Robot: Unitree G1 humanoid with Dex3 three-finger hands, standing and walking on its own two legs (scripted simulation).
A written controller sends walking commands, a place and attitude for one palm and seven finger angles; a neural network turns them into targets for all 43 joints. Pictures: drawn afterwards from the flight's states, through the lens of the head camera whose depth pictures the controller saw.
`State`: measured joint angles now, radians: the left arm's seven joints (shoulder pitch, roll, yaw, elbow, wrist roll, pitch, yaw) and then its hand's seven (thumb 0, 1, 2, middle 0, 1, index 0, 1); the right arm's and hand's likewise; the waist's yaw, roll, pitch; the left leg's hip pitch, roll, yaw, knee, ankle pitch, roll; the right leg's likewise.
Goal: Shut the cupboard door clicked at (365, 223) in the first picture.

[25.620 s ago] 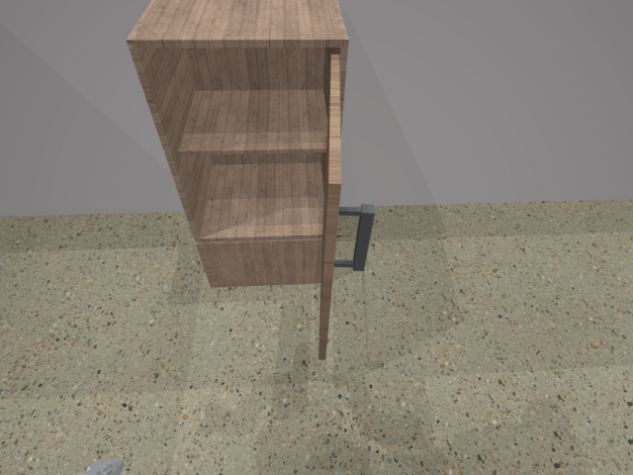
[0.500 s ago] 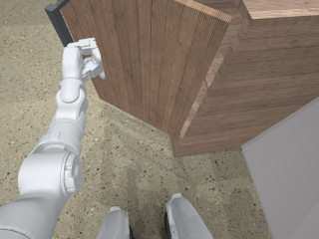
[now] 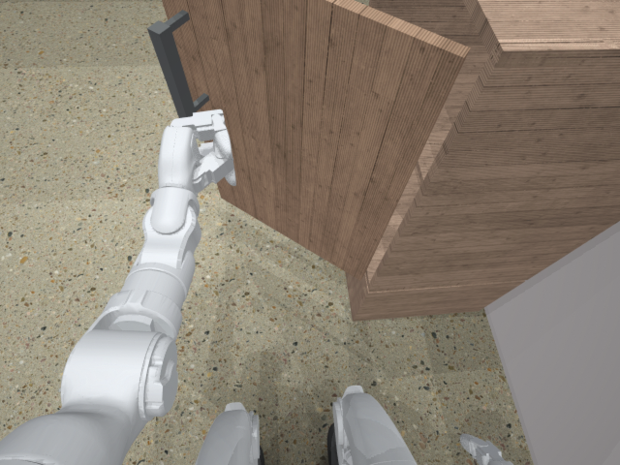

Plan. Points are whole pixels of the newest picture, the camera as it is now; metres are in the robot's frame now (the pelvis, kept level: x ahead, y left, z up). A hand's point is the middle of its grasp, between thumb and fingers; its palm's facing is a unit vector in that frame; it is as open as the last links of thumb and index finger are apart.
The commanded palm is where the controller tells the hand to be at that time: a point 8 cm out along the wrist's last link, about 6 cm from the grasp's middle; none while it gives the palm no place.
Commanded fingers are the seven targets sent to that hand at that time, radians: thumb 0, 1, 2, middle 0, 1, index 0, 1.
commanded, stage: draw the hand back to the body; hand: left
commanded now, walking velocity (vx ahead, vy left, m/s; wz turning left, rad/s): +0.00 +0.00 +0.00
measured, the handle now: (184, 70) +0.67 +0.14 +0.05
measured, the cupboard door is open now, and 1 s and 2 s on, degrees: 52 52 52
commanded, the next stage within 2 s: step back with the hand held close in 1.50 s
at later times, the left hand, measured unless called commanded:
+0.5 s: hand (121, 222) +0.35 +0.15 +0.15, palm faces -0.06 -0.99 -0.14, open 3.1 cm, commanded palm +0.32 +0.21 +0.17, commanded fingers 0.00 0.90 0.90 -1.02 -1.20 -1.02 -1.20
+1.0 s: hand out of the picture +0.27 +0.25 +0.24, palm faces +0.37 -0.85 -0.37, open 5.2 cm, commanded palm +0.21 +0.29 +0.26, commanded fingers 0.00 0.90 0.90 -0.34 -0.45 -0.34 -0.45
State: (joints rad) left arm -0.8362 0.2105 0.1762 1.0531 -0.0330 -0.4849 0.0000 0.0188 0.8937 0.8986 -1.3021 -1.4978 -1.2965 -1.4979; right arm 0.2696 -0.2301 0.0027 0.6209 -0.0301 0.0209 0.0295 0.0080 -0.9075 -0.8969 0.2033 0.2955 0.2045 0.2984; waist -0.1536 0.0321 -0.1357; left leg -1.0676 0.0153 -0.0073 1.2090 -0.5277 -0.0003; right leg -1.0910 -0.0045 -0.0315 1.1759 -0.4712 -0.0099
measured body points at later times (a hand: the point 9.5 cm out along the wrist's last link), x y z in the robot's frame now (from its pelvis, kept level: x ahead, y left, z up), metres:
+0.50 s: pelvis +0.03 +0.01 +0.07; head +0.05 +0.00 +0.52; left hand +0.35 +0.20 +0.16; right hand +0.18 -0.24 -0.01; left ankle +0.02 +0.12 -0.63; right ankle +0.04 -0.12 -0.63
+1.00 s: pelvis +0.05 +0.01 +0.11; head +0.04 -0.02 +0.56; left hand +0.24 +0.29 +0.26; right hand +0.24 -0.20 +0.02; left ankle +0.02 +0.12 -0.63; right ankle +0.04 -0.12 -0.63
